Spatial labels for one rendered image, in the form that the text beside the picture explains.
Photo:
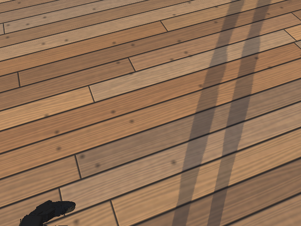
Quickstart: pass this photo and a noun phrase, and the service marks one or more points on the left robot hand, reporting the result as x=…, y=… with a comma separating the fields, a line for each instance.
x=46, y=211

